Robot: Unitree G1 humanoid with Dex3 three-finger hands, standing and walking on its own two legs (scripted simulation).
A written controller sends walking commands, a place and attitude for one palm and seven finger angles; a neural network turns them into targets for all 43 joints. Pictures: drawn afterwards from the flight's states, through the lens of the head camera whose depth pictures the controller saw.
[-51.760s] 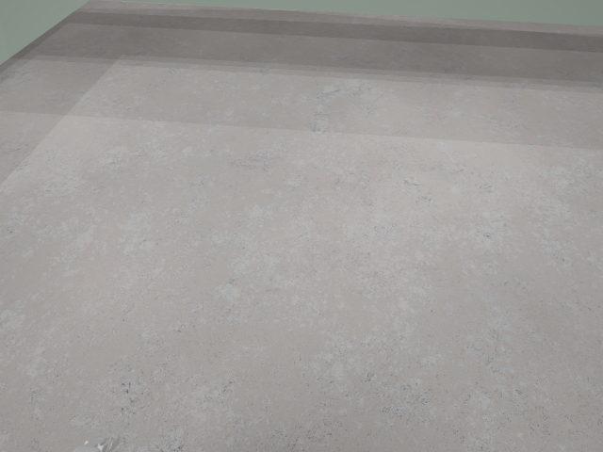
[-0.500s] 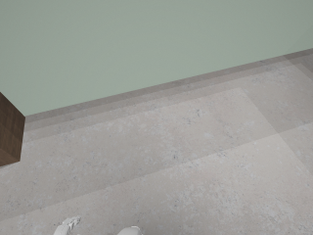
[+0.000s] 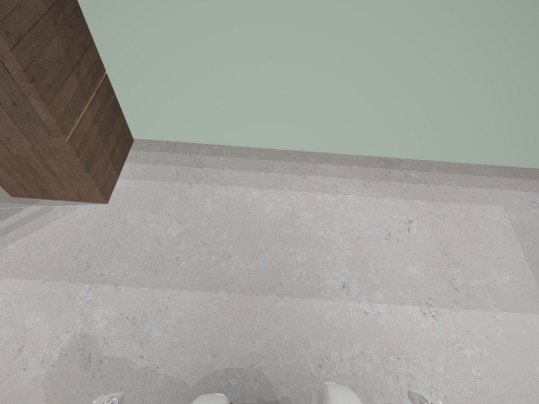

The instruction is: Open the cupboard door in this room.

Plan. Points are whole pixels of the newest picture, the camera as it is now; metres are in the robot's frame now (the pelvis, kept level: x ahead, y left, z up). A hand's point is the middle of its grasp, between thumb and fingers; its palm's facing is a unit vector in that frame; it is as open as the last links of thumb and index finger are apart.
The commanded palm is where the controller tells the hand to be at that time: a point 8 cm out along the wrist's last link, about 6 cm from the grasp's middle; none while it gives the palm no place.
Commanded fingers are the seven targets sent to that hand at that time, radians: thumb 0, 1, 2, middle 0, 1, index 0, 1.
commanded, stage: turn to face it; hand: left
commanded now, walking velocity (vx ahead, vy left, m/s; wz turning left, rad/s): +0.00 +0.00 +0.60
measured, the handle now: out of the picture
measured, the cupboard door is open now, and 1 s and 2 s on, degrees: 45 45 45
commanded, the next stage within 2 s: take the last steps up to it in 1.10 s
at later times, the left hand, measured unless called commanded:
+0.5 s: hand out of the picture +0.00 +0.18 -0.18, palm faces +0.35 -0.91 -0.21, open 7.4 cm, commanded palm none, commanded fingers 0.00 0.90 0.90 -0.20 -0.30 -0.20 -0.30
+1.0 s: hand out of the picture +0.00 +0.15 -0.15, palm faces +0.57 -0.78 -0.26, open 7.4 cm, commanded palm none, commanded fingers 0.00 0.90 0.90 -0.20 -0.30 -0.20 -0.30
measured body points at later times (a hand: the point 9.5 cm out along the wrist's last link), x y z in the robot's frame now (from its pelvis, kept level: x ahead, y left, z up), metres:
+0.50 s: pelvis +0.02 -0.02 -0.01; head +0.07 +0.00 +0.44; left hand -0.02 +0.22 -0.16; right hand +0.20 -0.24 -0.14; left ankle -0.01 +0.09 -0.74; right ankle +0.02 -0.15 -0.73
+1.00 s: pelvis +0.04 -0.06 +0.00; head +0.08 -0.05 +0.45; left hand -0.03 +0.19 -0.13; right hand +0.25 -0.23 -0.15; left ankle -0.05 +0.04 -0.66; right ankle +0.10 -0.16 -0.73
